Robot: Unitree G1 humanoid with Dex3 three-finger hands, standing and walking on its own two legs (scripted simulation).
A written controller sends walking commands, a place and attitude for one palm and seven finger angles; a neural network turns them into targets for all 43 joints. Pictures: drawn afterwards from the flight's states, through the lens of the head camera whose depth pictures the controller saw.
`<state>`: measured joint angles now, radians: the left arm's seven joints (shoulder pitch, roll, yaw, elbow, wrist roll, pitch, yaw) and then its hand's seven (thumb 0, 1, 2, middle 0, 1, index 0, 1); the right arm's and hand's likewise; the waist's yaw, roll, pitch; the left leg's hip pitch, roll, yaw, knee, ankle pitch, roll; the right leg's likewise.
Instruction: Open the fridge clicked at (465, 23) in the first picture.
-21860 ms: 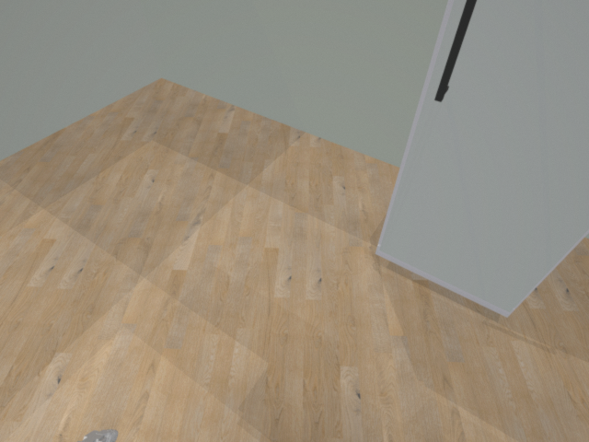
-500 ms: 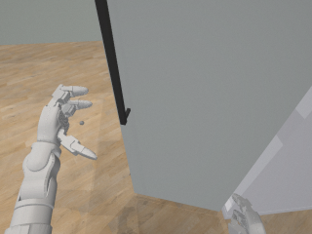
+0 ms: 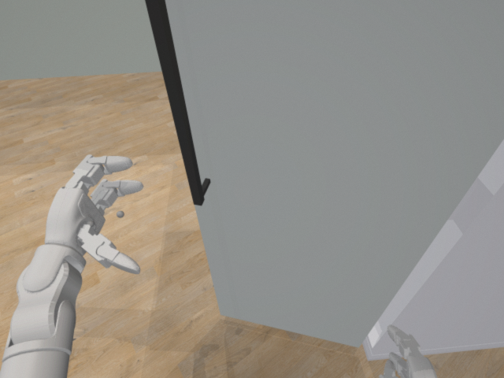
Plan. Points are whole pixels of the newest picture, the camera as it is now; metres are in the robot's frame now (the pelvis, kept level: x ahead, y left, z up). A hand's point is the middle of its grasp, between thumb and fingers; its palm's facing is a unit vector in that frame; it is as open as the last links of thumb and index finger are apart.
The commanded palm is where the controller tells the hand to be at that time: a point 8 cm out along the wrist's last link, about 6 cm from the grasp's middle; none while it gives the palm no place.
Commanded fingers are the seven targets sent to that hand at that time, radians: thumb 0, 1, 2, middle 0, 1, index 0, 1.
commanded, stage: draw the hand back to the body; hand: left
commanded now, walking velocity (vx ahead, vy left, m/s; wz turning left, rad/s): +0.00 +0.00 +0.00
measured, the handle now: (182, 91) +0.44 +0.15 +0.26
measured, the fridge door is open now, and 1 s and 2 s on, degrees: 72 72 72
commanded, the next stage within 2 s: step back with the hand held close in 1.50 s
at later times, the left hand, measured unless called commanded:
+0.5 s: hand (70, 241) +0.23 +0.26 +0.16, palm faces +0.24 -0.96 -0.14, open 14.3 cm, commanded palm +0.19 +0.29 +0.17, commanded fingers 0.00 -0.19 0.38 -0.24 -0.94 -0.24 -0.94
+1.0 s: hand (34, 254) +0.21 +0.29 +0.17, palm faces +0.44 -0.83 -0.34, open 9.9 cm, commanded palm +0.16 +0.32 +0.18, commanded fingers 0.00 0.72 0.81 -0.21 -0.41 -0.21 -0.41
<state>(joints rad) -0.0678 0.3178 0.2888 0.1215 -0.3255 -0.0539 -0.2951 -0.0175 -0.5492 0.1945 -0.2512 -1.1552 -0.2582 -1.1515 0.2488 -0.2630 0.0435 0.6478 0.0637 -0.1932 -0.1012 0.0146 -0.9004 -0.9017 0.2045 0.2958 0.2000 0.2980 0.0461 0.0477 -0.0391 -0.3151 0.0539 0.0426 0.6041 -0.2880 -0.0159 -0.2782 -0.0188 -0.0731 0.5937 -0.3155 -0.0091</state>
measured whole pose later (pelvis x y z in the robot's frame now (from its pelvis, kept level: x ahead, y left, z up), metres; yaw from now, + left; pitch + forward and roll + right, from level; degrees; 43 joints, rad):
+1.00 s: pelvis +0.01 +0.03 +0.01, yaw -1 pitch -6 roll +0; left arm 0.38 0.34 0.32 -0.31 -0.07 -0.07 0.09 0.00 0.37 0.64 -0.22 -0.61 -0.23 -0.61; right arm 0.21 -0.22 0.02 0.67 -0.01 -0.13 -0.08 0.01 -0.90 -0.90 0.21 0.30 0.20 0.30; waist 0.07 0.04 0.02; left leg -0.10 0.02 0.08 0.43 -0.23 0.02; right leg -0.07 -0.04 -0.04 0.40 -0.23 0.03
